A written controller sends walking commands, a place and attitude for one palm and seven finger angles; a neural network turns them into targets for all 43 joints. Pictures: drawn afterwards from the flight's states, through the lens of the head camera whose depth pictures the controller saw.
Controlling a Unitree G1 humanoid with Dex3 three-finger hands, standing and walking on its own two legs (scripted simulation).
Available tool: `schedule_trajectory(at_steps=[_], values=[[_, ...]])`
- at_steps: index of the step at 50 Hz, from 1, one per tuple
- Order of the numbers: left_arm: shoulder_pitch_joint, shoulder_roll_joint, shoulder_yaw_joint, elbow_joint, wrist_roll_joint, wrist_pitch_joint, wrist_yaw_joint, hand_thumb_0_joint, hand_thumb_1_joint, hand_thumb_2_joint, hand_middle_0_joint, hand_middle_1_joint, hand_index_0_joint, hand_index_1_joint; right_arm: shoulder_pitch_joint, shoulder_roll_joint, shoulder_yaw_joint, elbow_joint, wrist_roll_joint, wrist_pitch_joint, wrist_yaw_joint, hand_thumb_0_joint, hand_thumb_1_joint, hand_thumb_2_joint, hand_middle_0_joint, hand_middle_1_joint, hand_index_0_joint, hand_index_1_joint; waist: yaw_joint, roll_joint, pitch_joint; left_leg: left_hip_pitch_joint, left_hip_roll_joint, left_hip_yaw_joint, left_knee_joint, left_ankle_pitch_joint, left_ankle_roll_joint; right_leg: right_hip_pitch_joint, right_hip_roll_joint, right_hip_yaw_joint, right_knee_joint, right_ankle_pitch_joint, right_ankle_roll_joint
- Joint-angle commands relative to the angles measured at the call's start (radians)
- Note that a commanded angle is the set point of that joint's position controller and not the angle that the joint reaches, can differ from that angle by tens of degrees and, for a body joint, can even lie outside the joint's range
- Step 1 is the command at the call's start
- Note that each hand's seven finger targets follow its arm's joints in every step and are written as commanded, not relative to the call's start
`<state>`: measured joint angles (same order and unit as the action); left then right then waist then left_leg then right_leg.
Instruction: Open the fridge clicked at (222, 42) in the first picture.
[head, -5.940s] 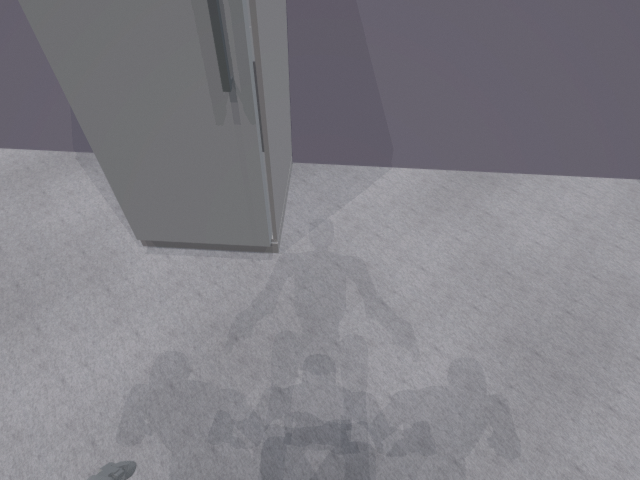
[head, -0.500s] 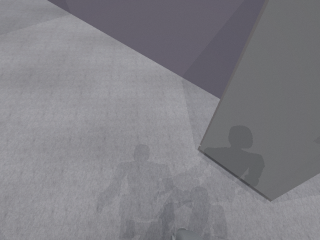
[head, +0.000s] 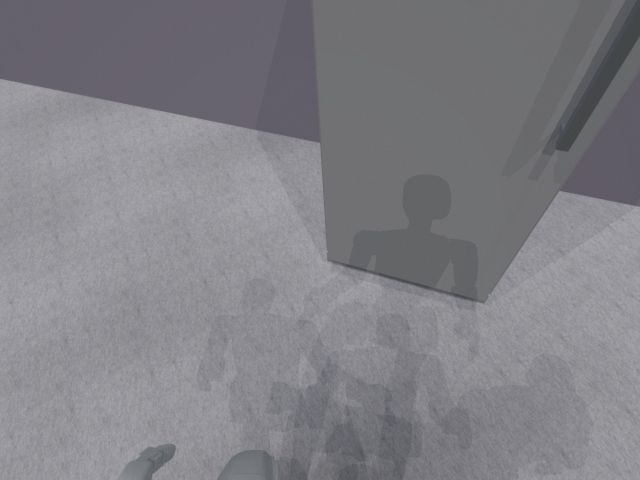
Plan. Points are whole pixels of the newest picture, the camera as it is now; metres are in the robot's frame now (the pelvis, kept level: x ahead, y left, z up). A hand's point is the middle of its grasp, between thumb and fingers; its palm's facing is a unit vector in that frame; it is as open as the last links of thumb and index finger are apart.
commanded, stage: turn to face it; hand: right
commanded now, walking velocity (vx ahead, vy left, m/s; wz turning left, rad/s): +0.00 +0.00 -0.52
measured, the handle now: out of the picture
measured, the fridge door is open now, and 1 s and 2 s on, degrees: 0 0 0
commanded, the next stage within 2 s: take the last steps up to it in 0.44 s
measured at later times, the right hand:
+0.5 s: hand out of the picture +0.06 -0.15 -0.13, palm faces +0.24 +0.93 -0.29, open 7.4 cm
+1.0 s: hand out of the picture -0.13 -0.19 -0.18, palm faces +0.42 +0.89 -0.17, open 7.4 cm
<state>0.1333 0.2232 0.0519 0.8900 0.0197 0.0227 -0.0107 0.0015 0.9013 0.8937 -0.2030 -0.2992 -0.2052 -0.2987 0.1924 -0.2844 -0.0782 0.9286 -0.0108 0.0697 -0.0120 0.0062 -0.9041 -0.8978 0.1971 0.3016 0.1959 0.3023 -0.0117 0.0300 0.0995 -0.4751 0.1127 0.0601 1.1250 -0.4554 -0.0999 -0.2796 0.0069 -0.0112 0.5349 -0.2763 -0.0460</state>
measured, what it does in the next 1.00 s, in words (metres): steps on the spot, turning right: left foot, then right foot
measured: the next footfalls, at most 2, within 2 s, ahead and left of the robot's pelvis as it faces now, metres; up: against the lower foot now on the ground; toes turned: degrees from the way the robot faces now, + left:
left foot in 0.32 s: +0.06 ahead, +0.14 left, +0.00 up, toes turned -7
right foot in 0.88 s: +0.01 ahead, -0.12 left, +0.00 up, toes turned -26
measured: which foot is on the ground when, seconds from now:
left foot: up 0.00-0.30, down 0.32-0.88, up 0.90-1.00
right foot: down 0.00-0.34, up 0.36-0.86, down 0.88-1.00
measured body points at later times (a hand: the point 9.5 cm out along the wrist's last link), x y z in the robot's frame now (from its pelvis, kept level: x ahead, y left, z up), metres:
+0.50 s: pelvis +0.01 +0.06 +0.00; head +0.04 +0.10 +0.45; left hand +0.11 +0.30 -0.17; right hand +0.05 -0.20 -0.11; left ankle +0.02 +0.15 -0.74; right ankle -0.05 -0.08 -0.65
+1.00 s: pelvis +0.01 -0.04 +0.00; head +0.00 -0.07 +0.45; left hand +0.18 +0.14 -0.12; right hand -0.15 -0.24 -0.16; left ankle +0.04 +0.11 -0.67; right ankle -0.03 -0.10 -0.74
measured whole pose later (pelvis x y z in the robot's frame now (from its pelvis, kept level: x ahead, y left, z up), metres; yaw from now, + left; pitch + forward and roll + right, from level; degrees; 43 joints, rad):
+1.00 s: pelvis +0.01 -0.04 +0.00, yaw -20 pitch -2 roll +2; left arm 0.20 0.17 0.03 0.97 0.02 -0.03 -0.01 0.00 0.90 0.89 -0.20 -0.30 -0.20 -0.30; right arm 0.43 -0.22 -0.05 1.14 -0.03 0.04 0.00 0.01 -0.90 -0.90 0.20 0.30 0.20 0.30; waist -0.06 0.03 0.01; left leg -0.38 0.11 0.10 1.00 -0.43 -0.01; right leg -0.16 -0.01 -0.12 0.49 -0.31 -0.06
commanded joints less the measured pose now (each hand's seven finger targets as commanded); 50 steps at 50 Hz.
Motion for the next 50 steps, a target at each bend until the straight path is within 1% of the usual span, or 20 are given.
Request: schedule_trajectory(at_steps=[1, 9, 14, 15, 16, 17, 18, 19, 21, 23, 27, 34, 38, 40, 42, 43, 44, 45, 47, 50], values=[[0.057, 0.206, 0.051, -0.042, 0.0, -0.014, 0.019, 0.0, 0.9, 0.9, -0.2, -0.3, -0.2, -0.3, -0.026, -0.059, -0.012, -0.103, -0.004, -0.036, 0.0, 0.0, -0.9, -0.9, 0.2, 0.3, 0.2, 0.3, 0.039, -0.158, -0.153, -0.053, -0.007, -0.049, -0.041, 0.067, -0.006, 0.169, -0.222, 0.24, -0.18, 0.488, -0.107], [0.109, 0.201, 0.06, -0.031, 0.008, -0.004, 0.018, 0.0, 0.9, 0.9, -0.2, -0.3, -0.2, -0.3, -0.108, -0.039, 0.002, -0.144, 0.002, -0.044, -0.011, 0.0, -0.9, -0.9, 0.2, 0.3, 0.2, 0.3, 0.062, -0.182, -0.158, 0.003, -0.054, -0.059, -0.253, 0.007, 0.001, 0.195, -0.225, 0.352, -0.143, 0.569, -0.14], [0.068, 0.186, 0.058, -0.039, 0.002, -0.002, 0.017, 0.0, 0.9, 0.9, -0.2, -0.3, -0.2, -0.3, -0.001, -0.04, 0.004, -0.122, 0.01, -0.065, -0.018, 0.0, -0.9, -0.9, 0.2, 0.3, 0.2, 0.3, 0.004, -0.162, -0.201, 0.277, -0.093, -0.037, -0.631, 0.209, 0.025, 0.085, -0.163, 0.353, -0.044, 0.564, -0.081], [0.075, 0.161, 0.055, -0.038, -0.006, -0.004, 0.013, 0.0, 0.9, 0.9, -0.2, -0.3, -0.2, -0.3, 0.036, -0.068, 0.0, -0.11, 0.006, -0.076, -0.021, 0.0, -0.9, -0.9, 0.2, 0.3, 0.2, 0.3, -0.012, -0.097, -0.217, 0.405, -0.044, -0.074, -0.761, 0.33, 0.032, 0.002, -0.115, 0.32, 0.014, 0.415, -0.031], [0.094, 0.097, 0.045, -0.044, -0.016, -0.007, 0.007, 0.0, 0.9, 0.9, -0.2, -0.3, -0.2, -0.3, 0.062, -0.149, -0.014, -0.102, -0.009, -0.086, -0.028, 0.0, -0.9, -0.9, 0.2, 0.3, 0.2, 0.3, -0.019, 0.133, -0.237, 0.56, 0.176, -0.267, -0.802, 0.452, 0.096, -0.187, -0.003, 0.182, 0.171, 0.073, 0.045], [0.076, 0.09, 0.045, -0.071, -0.011, -0.002, 0.011, 0.0, 0.9, 0.9, -0.2, -0.3, -0.2, -0.3, 0.074, -0.199, -0.022, -0.109, -0.013, -0.084, -0.027, 0.0, -0.9, -0.9, 0.2, 0.3, 0.2, 0.3, -0.028, 0.259, -0.204, 0.491, 0.37, -0.433, -0.803, 0.628, 0.224, -0.274, 0.078, 0.08, 0.368, -0.328, 0.083], [0.088, 0.119, 0.055, -0.065, -0.005, 0.009, 0.014, 0.0, 0.9, 0.9, -0.2, -0.3, -0.2, -0.3, 0.061, -0.184, -0.016, -0.117, -0.01, -0.079, -0.028, 0.0, -0.9, -0.9, 0.2, 0.3, 0.2, 0.3, -0.017, 0.148, -0.189, 0.394, 0.381, -0.376, -0.796, 0.646, 0.272, -0.239, 0.04, 0.12, 0.515, -0.33, 0.08], [0.09, 0.11, 0.053, -0.035, 0.002, 0.023, 0.012, 0.0, 0.9, 0.9, -0.2, -0.3, -0.2, -0.3, 0.009, -0.129, -0.014, -0.119, -0.007, -0.084, -0.032, 0.0, -0.9, -0.9, 0.2, 0.3, 0.2, 0.3, 0.006, 0.184, -0.147, 0.348, 0.309, -0.313, -0.811, 0.611, 0.256, -0.252, 0.019, 0.137, 0.587, -0.28, 0.082], [0.111, 0.106, 0.055, 0.008, 0.003, 0.033, 0.003, 0.0, 0.9, 0.9, -0.2, -0.3, -0.2, -0.3, -0.042, -0.081, 0.006, -0.123, -0.002, -0.083, -0.026, 0.0, -0.9, -0.9, 0.2, 0.3, 0.2, 0.3, 0.034, 0.127, -0.083, 0.311, 0.2, -0.185, -0.796, 0.568, 0.215, -0.257, 0.0, 0.098, 0.678, -0.155, 0.096], [0.115, 0.09, 0.05, 0.025, 0.0, 0.034, -0.003, 0.0, 0.9, 0.9, -0.2, -0.3, -0.2, -0.3, -0.016, -0.06, 0.008, -0.107, -0.003, -0.089, -0.024, 0.0, -0.9, -0.9, 0.2, 0.3, 0.2, 0.3, 0.032, 0.12, -0.077, 0.322, 0.168, -0.114, -0.792, 0.608, 0.196, -0.259, -0.009, 0.074, 0.675, -0.098, 0.107], [0.072, 0.082, 0.04, 0.032, 0.0, 0.039, 0.001, 0.0, 0.9, 0.9, -0.2, -0.3, -0.2, -0.3, 0.068, -0.065, 0.008, -0.068, -0.008, -0.092, -0.025, 0.0, -0.9, -0.9, 0.2, 0.3, 0.2, 0.3, 0.003, 0.15, -0.07, 0.348, 0.175, -0.1, -0.803, 0.591, 0.214, -0.243, -0.024, 0.056, 0.595, -0.097, 0.121], [-0.055, 0.072, 0.02, 0.01, 0.005, 0.014, -0.02, 0.0, 0.9, 0.9, -0.2, -0.3, -0.2, -0.3, 0.216, -0.09, -0.007, 0.027, -0.022, -0.112, -0.013, 0.0, -0.9, -0.9, 0.2, 0.3, 0.2, 0.3, -0.068, 0.133, -0.047, 0.442, 0.256, -0.191, -0.908, 0.189, 0.24, -0.279, -0.071, -0.005, 0.376, -0.135, 0.103], [-0.069, 0.045, 0.01, 0.005, -0.001, -0.004, -0.029, 0.0, 0.9, 0.9, -0.2, -0.3, -0.2, -0.3, 0.229, -0.092, -0.007, 0.066, -0.028, -0.114, -0.008, 0.0, -0.9, -0.9, 0.2, 0.3, 0.2, 0.3, -0.068, 0.153, -0.033, 0.377, 0.262, -0.164, -0.928, 0.092, 0.237, -0.171, -0.064, -0.051, 0.205, -0.157, 0.075], [-0.008, 0.034, 0.004, 0.022, -0.003, -0.015, -0.027, 0.0, 0.9, 0.9, -0.2, -0.3, -0.2, -0.3, 0.199, -0.099, -0.009, 0.076, -0.027, -0.11, -0.006, 0.0, -0.9, -0.9, 0.2, 0.3, 0.2, 0.3, -0.032, 0.149, -0.04, 0.301, 0.24, -0.11, -0.896, 0.068, 0.218, -0.041, -0.052, -0.076, 0.081, -0.123, 0.061], [0.11, 0.046, 0.005, 0.068, -0.003, -0.03, -0.017, 0.0, 0.9, 0.9, -0.2, -0.3, -0.2, -0.3, 0.171, -0.084, -0.004, 0.089, -0.016, -0.101, -0.002, 0.0, -0.9, -0.9, 0.2, 0.3, 0.2, 0.3, 0.026, 0.075, -0.065, 0.144, 0.166, -0.012, -0.802, 0.0, 0.162, 0.225, -0.017, -0.132, -0.1, -0.006, 0.059], [0.201, 0.104, 0.019, 0.093, -0.004, -0.035, -0.006, 0.0, 0.9, 0.9, -0.2, -0.3, -0.2, -0.3, 0.161, -0.05, 0.007, 0.084, -0.013, -0.098, 0.004, 0.0, -0.9, -0.9, 0.2, 0.3, 0.2, 0.3, 0.07, -0.078, -0.095, 0.011, 0.107, 0.04, -0.655, -0.049, 0.125, 0.385, -0.077, -0.047, -0.143, -0.073, 0.041], [0.298, 0.198, 0.044, 0.118, 0.007, -0.041, 0.003, 0.0, 0.9, 0.9, -0.2, -0.3, -0.2, -0.3, 0.15, 0.024, 0.022, 0.06, -0.009, -0.092, 0.01, 0.0, -0.9, -0.9, 0.2, 0.3, 0.2, 0.3, 0.114, -0.379, -0.095, -0.163, -0.022, 0.148, -0.361, -0.128, 0.072, 0.431, -0.315, 0.3, -0.287, -0.298, -0.036], [0.356, 0.233, 0.047, 0.128, 0.005, -0.036, 0.012, 0.0, 0.9, 0.9, -0.2, -0.3, -0.2, -0.3, 0.088, 0.025, 0.03, 0.024, -0.018, -0.092, 0.006, 0.0, -0.9, -0.9, 0.2, 0.3, 0.2, 0.3, 0.131, -0.348, -0.041, -0.231, -0.039, 0.072, -0.184, -0.149, 0.082, 0.355, -0.411, 0.423, -0.391, -0.342, -0.108], [0.251, 0.157, 0.023, 0.115, 0.003, -0.042, 0.024, 0.0, 0.9, 0.9, -0.2, -0.3, -0.2, -0.3, 0.07, 0.021, 0.024, 0.05, -0.024, -0.085, 0.01, 0.0, -0.9, -0.9, 0.2, 0.3, 0.2, 0.3, 0.085, -0.246, 0.037, -0.226, 0.013, -0.003, -0.038, -0.029, 0.101, 0.214, -0.367, 0.353, -0.416, -0.338, -0.111], [0.179, 0.081, -0.003, 0.102, -0.006, -0.066, 0.029, 0.0, 0.9, 0.9, -0.2, -0.3, -0.2, -0.3, 0.148, 0.04, 0.023, 0.111, -0.023, -0.083, 0.025, 0.0, -0.9, -0.9, 0.2, 0.3, 0.2, 0.3, 0.015, -0.121, 0.08, -0.159, 0.027, -0.021, 0.012, 0.179, 0.086, 0.126, -0.271, 0.166, -0.419, -0.076, -0.065]])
